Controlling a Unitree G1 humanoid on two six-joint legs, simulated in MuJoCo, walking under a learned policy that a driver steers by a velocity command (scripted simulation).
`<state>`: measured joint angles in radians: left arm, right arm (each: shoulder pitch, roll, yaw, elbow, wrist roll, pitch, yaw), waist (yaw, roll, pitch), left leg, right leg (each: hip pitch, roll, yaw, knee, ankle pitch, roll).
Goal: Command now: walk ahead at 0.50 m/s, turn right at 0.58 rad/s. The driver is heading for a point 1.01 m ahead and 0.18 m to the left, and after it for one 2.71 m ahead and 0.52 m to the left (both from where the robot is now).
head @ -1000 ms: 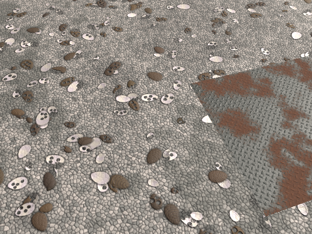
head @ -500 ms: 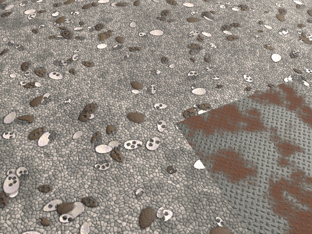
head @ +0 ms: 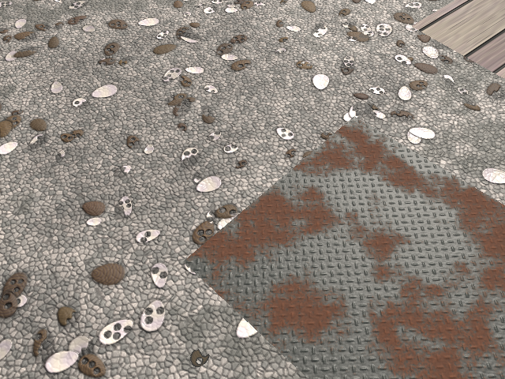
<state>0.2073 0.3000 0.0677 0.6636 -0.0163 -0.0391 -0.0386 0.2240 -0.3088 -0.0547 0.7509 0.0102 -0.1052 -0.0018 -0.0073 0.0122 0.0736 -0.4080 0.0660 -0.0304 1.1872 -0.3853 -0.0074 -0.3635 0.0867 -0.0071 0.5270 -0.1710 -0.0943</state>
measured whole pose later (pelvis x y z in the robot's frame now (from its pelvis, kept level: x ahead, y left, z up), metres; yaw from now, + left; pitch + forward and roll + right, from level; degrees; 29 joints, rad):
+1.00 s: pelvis +0.57 +0.04 +0.00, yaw +17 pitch +1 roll -1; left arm 0.13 0.27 0.05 0.69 0.00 -0.11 -0.01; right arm 0.37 -0.31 -0.06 0.74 0.03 -0.02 -0.02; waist -0.04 0.04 0.01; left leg -0.35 -0.05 -0.12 1.12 -0.44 0.02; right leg -0.34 0.04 0.00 0.48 -0.16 -0.03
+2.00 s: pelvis +0.94 +0.23 +0.00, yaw +17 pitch +2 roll +1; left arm 0.16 0.30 0.07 0.70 0.00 -0.01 -0.02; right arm 0.10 -0.30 -0.07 0.76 0.00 0.00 -0.02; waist 0.02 0.02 0.07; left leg -0.42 -0.02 0.01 1.12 -0.56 -0.04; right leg -0.42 0.03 0.00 0.55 -0.17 -0.05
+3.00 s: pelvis +1.04 +0.24 +0.01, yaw -4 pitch +1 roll -1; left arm 0.38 0.26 0.05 0.76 0.01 -0.06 0.01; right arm 0.19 -0.32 -0.06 0.78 0.03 -0.06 0.04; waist 0.04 0.05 0.01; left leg -0.65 0.08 -0.01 0.84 -0.09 -0.01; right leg 0.04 0.02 -0.03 0.21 -0.27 -0.02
